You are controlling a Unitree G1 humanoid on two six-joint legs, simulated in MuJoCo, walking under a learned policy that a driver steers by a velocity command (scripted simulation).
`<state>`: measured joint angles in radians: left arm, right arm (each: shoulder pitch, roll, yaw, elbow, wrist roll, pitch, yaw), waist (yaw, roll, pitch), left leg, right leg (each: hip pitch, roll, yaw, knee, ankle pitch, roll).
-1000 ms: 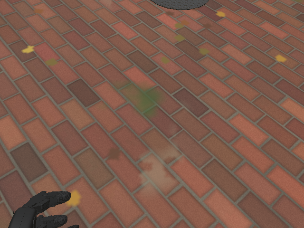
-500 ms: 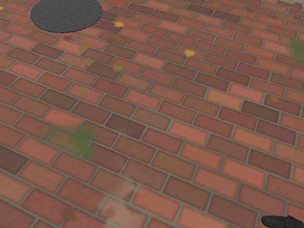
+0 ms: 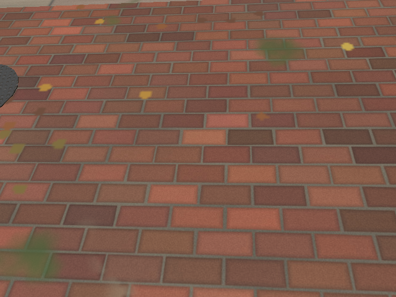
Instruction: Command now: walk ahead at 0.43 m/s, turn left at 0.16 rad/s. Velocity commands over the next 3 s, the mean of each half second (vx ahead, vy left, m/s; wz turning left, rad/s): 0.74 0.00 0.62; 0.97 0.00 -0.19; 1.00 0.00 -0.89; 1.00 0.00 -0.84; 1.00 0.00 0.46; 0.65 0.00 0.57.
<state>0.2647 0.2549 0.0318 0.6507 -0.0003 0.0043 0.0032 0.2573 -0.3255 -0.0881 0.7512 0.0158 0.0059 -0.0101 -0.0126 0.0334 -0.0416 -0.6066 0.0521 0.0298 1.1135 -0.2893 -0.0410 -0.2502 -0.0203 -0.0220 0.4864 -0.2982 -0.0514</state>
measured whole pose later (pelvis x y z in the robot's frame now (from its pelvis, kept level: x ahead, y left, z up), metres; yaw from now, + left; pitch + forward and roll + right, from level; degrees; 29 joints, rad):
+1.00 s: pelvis +0.67 +0.28 -0.05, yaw +15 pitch +0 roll +1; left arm 0.23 0.30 0.05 0.71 -0.03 -0.08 -0.05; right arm 0.33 -0.29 -0.04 0.79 -0.02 -0.08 -0.02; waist 0.04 -0.02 0.03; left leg 0.02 -0.06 0.09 1.08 -0.51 -0.01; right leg -0.58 0.10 -0.09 0.70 -0.18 -0.17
